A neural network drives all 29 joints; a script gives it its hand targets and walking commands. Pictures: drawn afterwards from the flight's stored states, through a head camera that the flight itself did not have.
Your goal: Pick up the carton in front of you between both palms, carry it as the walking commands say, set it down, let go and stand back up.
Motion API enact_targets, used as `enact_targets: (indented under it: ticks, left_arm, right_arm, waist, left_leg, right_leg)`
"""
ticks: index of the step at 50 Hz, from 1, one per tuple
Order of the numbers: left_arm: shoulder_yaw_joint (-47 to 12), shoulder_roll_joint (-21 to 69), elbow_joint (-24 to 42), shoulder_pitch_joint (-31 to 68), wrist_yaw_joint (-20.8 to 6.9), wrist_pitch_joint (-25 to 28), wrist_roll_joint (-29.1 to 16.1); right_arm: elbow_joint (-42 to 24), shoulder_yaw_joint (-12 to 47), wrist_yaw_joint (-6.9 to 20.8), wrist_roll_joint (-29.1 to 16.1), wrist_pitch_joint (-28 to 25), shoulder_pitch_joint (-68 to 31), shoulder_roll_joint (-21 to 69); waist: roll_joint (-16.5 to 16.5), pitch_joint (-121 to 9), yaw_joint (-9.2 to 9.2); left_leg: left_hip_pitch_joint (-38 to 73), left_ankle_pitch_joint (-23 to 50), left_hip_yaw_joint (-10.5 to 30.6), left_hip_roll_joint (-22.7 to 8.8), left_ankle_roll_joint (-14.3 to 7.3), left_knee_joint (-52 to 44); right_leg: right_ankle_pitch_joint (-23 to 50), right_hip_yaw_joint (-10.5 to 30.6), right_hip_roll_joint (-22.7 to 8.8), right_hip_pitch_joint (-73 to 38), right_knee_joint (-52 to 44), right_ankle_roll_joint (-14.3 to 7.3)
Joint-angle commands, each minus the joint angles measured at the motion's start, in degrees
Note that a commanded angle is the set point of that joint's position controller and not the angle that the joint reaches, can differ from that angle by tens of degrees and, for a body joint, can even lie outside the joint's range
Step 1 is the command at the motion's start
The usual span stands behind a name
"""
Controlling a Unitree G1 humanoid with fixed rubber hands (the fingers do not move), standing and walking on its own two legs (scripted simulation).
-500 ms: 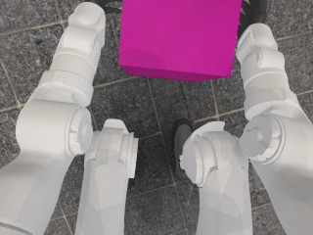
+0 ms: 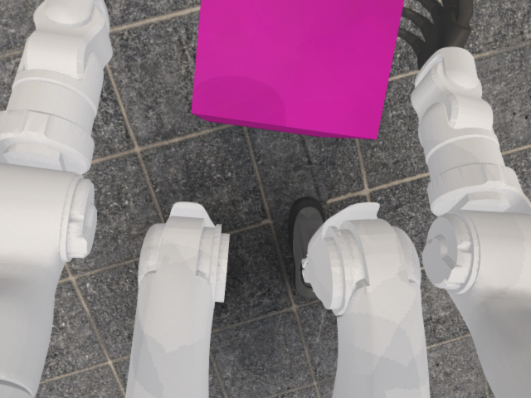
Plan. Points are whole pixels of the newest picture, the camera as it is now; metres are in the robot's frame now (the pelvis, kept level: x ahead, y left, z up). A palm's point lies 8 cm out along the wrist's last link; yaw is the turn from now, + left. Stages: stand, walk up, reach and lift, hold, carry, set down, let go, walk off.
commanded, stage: set down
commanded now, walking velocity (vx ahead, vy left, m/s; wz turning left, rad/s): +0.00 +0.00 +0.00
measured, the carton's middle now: (282, 57) +0.51 -0.03 -0.24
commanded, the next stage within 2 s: let go in 0.98 s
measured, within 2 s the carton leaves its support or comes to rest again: neither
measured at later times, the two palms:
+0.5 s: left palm out of the picture +0.57 +0.17 +0.01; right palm out of the picture +0.50 -0.22 +0.01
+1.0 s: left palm out of the picture +0.57 +0.17 +0.16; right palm out of the picture +0.50 -0.22 +0.15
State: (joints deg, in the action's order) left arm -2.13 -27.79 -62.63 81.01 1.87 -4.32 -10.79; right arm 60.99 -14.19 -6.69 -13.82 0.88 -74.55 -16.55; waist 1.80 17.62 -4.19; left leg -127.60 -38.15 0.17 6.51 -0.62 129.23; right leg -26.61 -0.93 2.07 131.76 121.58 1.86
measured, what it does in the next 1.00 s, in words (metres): rises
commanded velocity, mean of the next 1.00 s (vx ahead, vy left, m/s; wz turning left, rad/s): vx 0.00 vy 0.00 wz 0.00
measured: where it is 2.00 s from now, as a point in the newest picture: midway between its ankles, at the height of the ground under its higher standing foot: (253, 278)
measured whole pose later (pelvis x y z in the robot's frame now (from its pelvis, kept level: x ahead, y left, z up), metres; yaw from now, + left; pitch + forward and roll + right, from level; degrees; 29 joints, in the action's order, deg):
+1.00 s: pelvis +0.04 -0.01 +0.25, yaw +0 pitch +43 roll +1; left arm 13.9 -21.0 -58.3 66.3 -5.2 -8.0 2.1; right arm 41.2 -17.4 -7.4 -3.1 9.3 -54.1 -6.8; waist -0.1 -3.9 -5.3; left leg -92.0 -26.3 1.6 4.5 -0.5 74.9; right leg -17.8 2.5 3.0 96.0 70.4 0.8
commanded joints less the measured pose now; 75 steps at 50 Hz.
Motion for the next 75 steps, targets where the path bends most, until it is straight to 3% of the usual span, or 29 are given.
enact_targets:
  ticks: [1,4,7,9,10,12,15,19,20,27,28,29,35,36,49,50,51,52,55,58,59,62,64,65,67,70,71,72,75]
  left_arm:
    - [-0.87,-4.73,12.49,16.89,0.14,0.2,-1.46]
    - [6.99,-7.54,12.07,14.73,-0.25,-1.5,2.46]
    - [4.38,-2.36,13.74,11.74,-0.67,-3.16,2.93]
    - [8.91,-2.27,9.04,7.98,-1.38,-3.39,4.28]
    - [11.23,-4.72,10.35,7.56,-0.56,-3.06,6.38]
    - [11.53,-3.83,11.92,7.75,-1.22,-2.25,7.66]
    - [9.49,0.04,12.41,9.25,-1.42,-2.79,5.1]
    - [12.7,-2.7,13.67,7.48,-1.62,-3.09,8.78]
    - [11.63,-2.4,9.09,8.1,-1.94,-3.55,8.3]
    - [12.67,-2.92,11.99,6.66,-3.98,-3.54,9.1]
    - [13.9,-3.61,12.8,6.17,-4.31,-3.68,8.95]
    - [14.62,-2.42,10.91,3.23,-4.48,-3.86,10.03]
    - [11.51,-1.02,17.87,1.17,-4.19,-3.79,7.54]
    - [10.28,1.86,16.96,0.0,-4.24,-4.09,9.61]
    - [17.12,-1.17,8.67,-1.35,-7.61,-2.63,13.25]
    - [17.41,-0.73,10.24,-2.06,-7.74,-1.91,12.43]
    - [17.23,-0.29,12.05,-3.95,-7.68,-1.18,13.72]
    - [17.42,-2.8,10.25,-4.33,-7.41,-1.71,15.1]
    - [21.71,0.97,12.36,-17.36,-5.97,-1.7,17.29]
    - [17.66,5.36,16.51,-20.19,-4.28,-1.48,15.93]
    - [16.41,8.06,20.18,-24.28,-3.83,-0.86,15.36]
    - [17.38,7.31,23.94,-32.52,-2.15,-0.04,16.75]
    - [17.63,9.86,24.67,-38.16,-2.47,0.59,16.64]
    - [15.56,9.07,31.05,-36.01,-2.03,1.4,13.71]
    - [16.38,7.66,29.98,-40.28,-3.14,1.98,16.18]
    - [13.32,11.27,29.92,-47.88,-3.12,2.68,11.83]
    - [15.27,5.62,31.12,-51.75,-3.67,3.11,13.67]
    - [13.94,9.66,30.11,-54.55,-3.4,3.21,12.45]
    - [12.23,10.82,26.42,-62.07,-3.49,4.4,11.77]
  right_arm:
    - [-12.43,-2.12,-1.4,1.24,0.36,-8.81,-9.28]
    - [-16.3,1.58,-1.71,0.84,2.43,-8.54,-4.79]
    - [-17.23,-2.69,-2.28,3.51,3.7,-2.88,-6.3]
    - [-19.91,3.17,-2.45,2.09,4.73,-2.86,-0.97]
    - [-19.28,-1.72,-2.3,6.24,3.78,-1.45,-2.84]
    - [-19.21,-0.87,-2.22,5.29,4.72,0.43,0.03]
    - [-18.48,-4.94,-2.63,9.12,4.66,0.34,-3.79]
    - [-22.77,-4.68,-2.05,7.4,6.01,-0.01,-0.55]
    - [-21.57,-3.61,-2.18,8.2,6.57,0.73,-0.52]
    - [-26.14,-3.97,-2.1,7.28,7.45,-0.62,1.68]
    - [-24.61,-4.77,-2.04,8.98,7.55,3.05,-0.02]
    - [-23.94,-4.18,-2.02,9.2,7.87,3.76,0.62]
    - [-34.82,-3.45,-0.5,9.63,6.03,7.94,1.97]
    - [-27.27,-6.7,-0.24,9.41,6.66,9.91,1.39]
    - [-28.23,-5.44,-1.03,12.22,6.98,6.99,3.61]
    - [-23.94,-3.78,-1.05,11.63,7.3,9.63,4.23]
    - [-28.84,-6.1,-0.94,13.65,6.37,10.94,4.49]
    - [-28.33,-2.94,0.13,12.18,6.4,10.52,4.75]
    - [-24.91,-2.82,1.52,15.86,6.44,22.64,5.47]
    - [-27.18,-3.3,3.88,19.46,5.26,29.08,5.13]
    - [-30.14,-1.2,5.18,17.02,4.78,28.73,3.98]
    - [-33.79,0.6,7.36,17.6,3.94,36.28,2.43]
    - [-32.03,2.87,8.11,16.03,3.69,41.05,2.94]
    - [-31.29,1.35,8.08,17.51,2.59,41.36,0.39]
    - [-30.43,3.31,8.2,15.56,2.5,48.71,0.92]
    - [-34.02,5.03,9.19,16.54,1.21,52.97,2.51]
    - [-33.39,5.96,9.66,14.9,1.63,56.73,2.51]
    - [-35.96,5.45,9.8,15.69,1.05,56.41,2.58]
    - [-33.09,6.11,9.55,15.61,0.06,66.29,2.45]
  waist:
    - [-11.74,-84.24,-4.87]
    - [-7.37,-78.13,0.31]
    - [-11.02,-80.91,-4.11]
    - [-5.8,-74.76,1.77]
    - [-2.77,-75.04,-2.63]
    - [-5.69,-75.34,-0.13]
    - [-7.11,-75.11,-4.03]
    - [-8.87,-76.14,1.59]
    - [-5.98,-70.61,-3.75]
    - [-4.6,-77.05,2.24]
    - [-5.63,-79.97,-2.22]
    - [-9.93,-76.98,1.04]
    - [-3.99,-86.23,-4.72]
    - [-13.36,-84.32,-3.15]
    - [-4.28,-74.68,-2.36]
    - [-2.47,-73.75,0.71]
    - [-4.55,-77.72,-2.47]
    - [-5.11,-79.51,2.88]
    - [-3.63,-77.92,2.02]
    - [-4.73,-79.3,-2.42]
    - [-6.58,-74.47,2.2]
    - [-6.1,-71.81,0.25]
    - [-4.71,-69.06,4.27]
    - [0.14,-65.04,-0.93]
    - [-7.42,-63.61,1.48]
    - [-1.6,-59.27,-1.66]
    - [-7.19,-58.87,3.41]
    - [-2.32,-55.52,3.93]
    - [-1.44,-51.37,0.88]
  left_leg:
    - [37.52,20.94,1.99,-5.26,2.55,-15.04]
    - [28.77,14.55,1.74,-4.68,0.48,-19.85]
    - [34.06,18.44,0.03,-3.5,1.93,-21.33]
    - [29.8,15.23,0.05,-3.64,0.13,-23.2]
    - [26.75,16.88,1.06,-3.08,0.07,-23.95]
    - [28.78,17.44,0.4,-3.57,-0.08,-25.66]
    - [28.5,14.79,0.22,-2.31,1.53,-30.36]
    - [31.63,13.78,-1.15,-2.29,0.25,-34.39]
    - [26.94,10.24,-1.52,-2.56,0.28,-35.31]
    - [36.53,17.79,-0.95,-2.66,0.02,-43.24]
    - [41.85,18.13,-1.04,-2.82,0.71,-43.63]
    - [39.58,19.7,-2.0,-2.25,1.28,-43.62]
    - [50.61,29.6,1.11,-2.38,1.85,-48.53]
    - [51.45,26.89,-1.76,-1.37,2.7,-49.43]
    - [52.64,22.96,0.4,-2.26,0.1,-65.19]
    - [53.52,22.26,-0.33,-1.47,0.33,-65.96]
    - [60.0,28.19,-0.1,-2.1,0.52,-65.77]
    - [62.51,33.7,1.62,-2.76,0.49,-67.28]
    - [66.14,33.78,0.69,-2.1,1.08,-72.71]
    - [72.75,42.35,1.35,-2.24,1.83,-73.86]
    - [74.25,45.14,1.68,-2.99,2.35,-76.84]
    - [78.39,43.51,3.14,-3.89,2.8,-80.2]
    - [77.58,38.85,0.13,-2.11,2.53,-81.2]
    - [71.44,39.88,2.21,-3.89,2.57,-84.71]
    - [81.36,35.75,1.51,-3.12,2.01,-84.06]
    - [80.4,30.83,1.91,-3.37,2.16,-88.24]
    - [82.11,29.34,1.09,-3.21,1.98,-88.56]
    - [81.46,32.58,1.44,-4.12,1.78,-89.56]
    - [84.22,36.25,2.72,-4.59,1.52,-91.56]
  right_leg:
    - [22.08,-1.17,-1.69,-46.28,-5.19,-0.19]
    - [17.58,-0.87,-1.46,-46.38,-7.58,-0.97]
    - [18.73,-3.0,-1.12,-45.41,-10.24,0.07]
    - [16.29,-1.55,-0.04,-46.24,-12.37,-0.17]
    - [17.66,-2.56,0.68,-46.39,-12.43,0.05]
    - [18.64,-1.85,0.08,-43.41,-14.62,0.78]
    - [17.2,-2.68,0.72,-47.85,-17.97,-0.12]
    - [15.63,-2.13,0.98,-51.23,-22.12,0.8]
    - [13.56,-2.09,1.2,-49.53,-25.71,0.77]
    - [19.89,-3.41,1.23,-58.19,-29.9,1.65]
    - [18.5,-3.46,1.7,-55.66,-32.65,1.57]
    - [19.89,-1.67,1.1,-57.1,-32.98,0.46]
    - [29.69,-2.94,1.52,-65.6,-37.84,0.88]
    - [28.1,-2.11,1.74,-62.43,-39.85,0.84]
    - [22.86,0.27,1.04,-79.86,-55.11,1.55]
    - [21.26,1.01,0.57,-82.08,-56.39,2.08]
    - [28.03,0.55,1.42,-80.73,-58.41,1.79]
    - [30.3,1.2,0.79,-80.34,-57.17,1.42]
    - [29.55,0.54,1.16,-86.96,-61.1,0.49]
    - [36.79,1.18,1.13,-88.9,-65.85,-0.73]
    - [38.0,0.57,0.75,-89.66,-65.8,-0.93]
    - [34.24,0.38,0.89,-91.62,-69.1,-1.2]
    - [33.61,2.92,-0.17,-98.14,-72.36,-0.88]
    - [40.93,2.61,-0.73,-101.58,-71.98,-1.88]
    - [32.84,3.25,-1.15,-99.04,-74.34,-1.38]
    - [31.18,2.77,-1.46,-108.38,-77.25,-2.0]
    - [28.47,3.94,-1.74,-109.06,-77.29,-1.62]
    - [29.81,3.3,-1.42,-108.59,-77.99,-1.62]
    - [37.38,4.72,-1.24,-112.72,-78.89,-1.04]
